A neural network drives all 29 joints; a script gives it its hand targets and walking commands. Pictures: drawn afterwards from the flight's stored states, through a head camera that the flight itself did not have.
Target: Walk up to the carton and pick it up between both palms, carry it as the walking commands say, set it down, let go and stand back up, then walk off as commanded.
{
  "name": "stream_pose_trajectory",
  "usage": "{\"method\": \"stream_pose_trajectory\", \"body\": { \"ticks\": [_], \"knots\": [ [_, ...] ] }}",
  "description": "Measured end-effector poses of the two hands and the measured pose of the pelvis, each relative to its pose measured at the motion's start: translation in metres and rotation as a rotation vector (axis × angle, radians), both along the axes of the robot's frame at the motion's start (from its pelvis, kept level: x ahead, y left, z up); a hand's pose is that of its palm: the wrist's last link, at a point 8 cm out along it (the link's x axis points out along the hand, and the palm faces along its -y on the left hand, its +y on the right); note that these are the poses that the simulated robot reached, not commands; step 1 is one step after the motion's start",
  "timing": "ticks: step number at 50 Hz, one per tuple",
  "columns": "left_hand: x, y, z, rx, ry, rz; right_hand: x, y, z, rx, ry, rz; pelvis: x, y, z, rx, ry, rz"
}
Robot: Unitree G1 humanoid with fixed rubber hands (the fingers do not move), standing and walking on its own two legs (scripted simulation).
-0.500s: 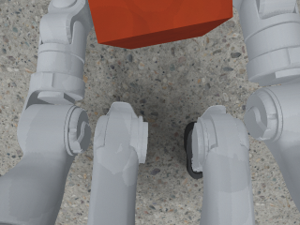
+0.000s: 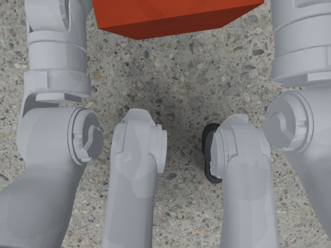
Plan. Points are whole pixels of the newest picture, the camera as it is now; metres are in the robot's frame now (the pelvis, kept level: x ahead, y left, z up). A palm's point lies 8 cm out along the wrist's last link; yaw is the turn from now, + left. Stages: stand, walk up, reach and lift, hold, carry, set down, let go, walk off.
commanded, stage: reach and lift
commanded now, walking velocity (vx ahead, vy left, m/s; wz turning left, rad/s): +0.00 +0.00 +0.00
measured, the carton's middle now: out of the picture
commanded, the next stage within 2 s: none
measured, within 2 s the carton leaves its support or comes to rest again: neither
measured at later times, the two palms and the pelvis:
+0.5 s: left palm out of the picture +0.52 +0.20 -0.07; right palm out of the picture +0.57 -0.08 -0.06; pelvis -0.03 +0.00 +0.04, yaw +0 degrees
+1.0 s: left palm out of the picture +0.51 +0.20 -0.01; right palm out of the picture +0.55 -0.09 +0.01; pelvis -0.03 +0.00 +0.09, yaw +0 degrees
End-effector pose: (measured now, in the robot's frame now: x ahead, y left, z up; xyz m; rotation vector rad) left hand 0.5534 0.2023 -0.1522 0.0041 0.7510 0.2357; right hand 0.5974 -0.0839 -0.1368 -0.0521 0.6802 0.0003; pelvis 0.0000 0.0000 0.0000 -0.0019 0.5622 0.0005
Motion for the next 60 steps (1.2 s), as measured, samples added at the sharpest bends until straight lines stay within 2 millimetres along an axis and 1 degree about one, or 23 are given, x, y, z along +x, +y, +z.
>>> {"method": "stream_pose_trajectory", "body": {
  "ticks": [5,9,12,18,23,29,34,40,49,54,60],
  "knots": [
    [0.002,-0.004,0.013,-0.008,-0.022,-0.002,0.003,-0.004,0.018,0.002,-0.02,-0.008,0.002,0.001,0.008,-0.002,-0.012,-0.006],
    [0.002,-0.005,0.029,-0.007,-0.038,-0.001,0.003,-0.005,0.035,0.014,-0.035,-0.013,0.001,0.001,0.016,-0.002,-0.025,-0.01],
    [-0.002,-0.004,0.042,-0.002,-0.041,0.004,-0.001,-0.004,0.044,0.024,-0.037,-0.013,-0.001,0.001,0.024,0.0,-0.035,-0.012],
    [-0.016,0.0,0.061,0.001,-0.035,0.016,-0.017,-0.001,0.058,0.034,-0.03,-0.011,-0.011,0.0,0.036,0.007,-0.054,-0.008],
    [-0.027,0.001,0.074,-0.006,-0.037,0.022,-0.028,0.0,0.07,0.033,-0.031,-0.013,-0.022,-0.001,0.042,0.006,-0.07,-0.004],
    [-0.03,-0.002,0.09,-0.02,-0.051,0.017,-0.033,-0.003,0.092,0.022,-0.045,-0.02,-0.034,0.0,0.047,-0.003,-0.086,-0.001],
    [-0.031,-0.005,0.106,-0.025,-0.055,0.009,-0.033,-0.006,0.112,0.018,-0.049,-0.024,-0.04,0.001,0.053,-0.011,-0.098,-0.001],
    [-0.034,-0.006,0.123,-0.02,-0.047,0.011,-0.034,-0.006,0.129,0.024,-0.04,-0.02,-0.04,0.002,0.067,-0.012,-0.111,-0.003],
    [-0.043,-0.004,0.143,-0.007,-0.043,0.015,-0.044,-0.005,0.142,0.031,-0.037,-0.015,-0.033,0.001,0.089,-0.012,-0.129,0.0],
    [-0.047,-0.006,0.155,0.0,-0.045,0.01,-0.05,-0.007,0.152,0.031,-0.039,-0.016,-0.031,0.001,0.099,-0.011,-0.145,0.002],
    [-0.052,-0.011,0.171,-0.002,-0.046,0.001,-0.058,-0.012,0.169,0.025,-0.041,-0.022,-0.032,0.001,0.11,-0.007,-0.171,0.001]
  ]
}}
